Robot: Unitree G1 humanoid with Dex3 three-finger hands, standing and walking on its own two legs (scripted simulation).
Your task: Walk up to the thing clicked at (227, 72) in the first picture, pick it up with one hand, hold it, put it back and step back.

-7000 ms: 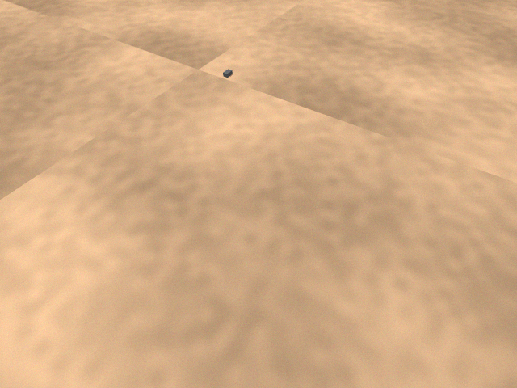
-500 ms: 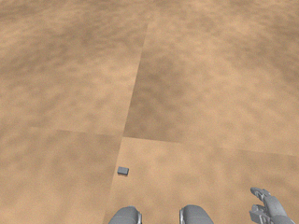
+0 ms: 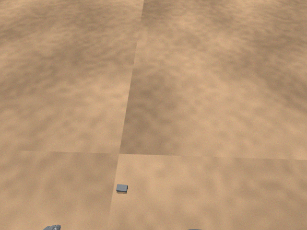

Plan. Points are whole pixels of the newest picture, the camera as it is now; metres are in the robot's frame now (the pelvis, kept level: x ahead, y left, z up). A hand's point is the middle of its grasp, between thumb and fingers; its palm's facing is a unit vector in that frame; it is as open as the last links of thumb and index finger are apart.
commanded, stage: walk up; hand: left
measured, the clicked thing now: (122, 188) +0.45 +0.21 -0.75
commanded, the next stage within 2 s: stand in 0.92 s
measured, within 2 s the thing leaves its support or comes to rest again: neither
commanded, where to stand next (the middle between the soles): +0.06 +0.02 m, yaw -1 degrees
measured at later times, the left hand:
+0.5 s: hand out of the picture +0.08 +0.24 -0.14, palm faces -0.02 -0.94 -0.34, open 7.4 cm
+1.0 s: hand out of the picture +0.11 +0.24 -0.14, palm faces -0.04 -0.94 -0.33, open 7.4 cm
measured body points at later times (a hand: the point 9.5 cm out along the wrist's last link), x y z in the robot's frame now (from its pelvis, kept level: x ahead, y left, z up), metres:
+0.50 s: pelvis +0.01 -0.01 +0.02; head +0.03 -0.01 +0.47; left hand +0.08 +0.29 -0.12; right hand +0.12 -0.31 -0.11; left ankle +0.04 +0.11 -0.73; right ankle +0.04 -0.14 -0.73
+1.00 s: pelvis +0.03 -0.01 +0.02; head +0.04 +0.00 +0.47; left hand +0.11 +0.29 -0.12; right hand +0.09 -0.31 -0.11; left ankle +0.04 +0.11 -0.73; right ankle +0.04 -0.14 -0.73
